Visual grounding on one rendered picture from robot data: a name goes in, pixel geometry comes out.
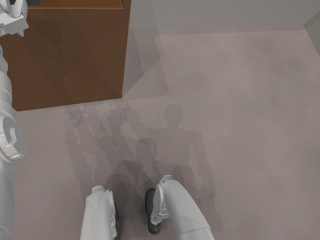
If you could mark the cabinet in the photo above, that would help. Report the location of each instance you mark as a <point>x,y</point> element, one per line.
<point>67,56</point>

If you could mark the robot right foot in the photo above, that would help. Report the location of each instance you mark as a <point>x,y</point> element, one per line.
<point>149,196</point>

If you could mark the robot left thigh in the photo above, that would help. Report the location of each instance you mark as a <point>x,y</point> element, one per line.
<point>99,210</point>

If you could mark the robot left hand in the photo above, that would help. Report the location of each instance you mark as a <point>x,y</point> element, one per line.
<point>13,17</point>

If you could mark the robot left upper arm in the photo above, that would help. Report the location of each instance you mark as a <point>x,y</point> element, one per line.
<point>13,147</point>

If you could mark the robot left forearm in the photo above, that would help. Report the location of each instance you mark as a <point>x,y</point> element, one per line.
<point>6,108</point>

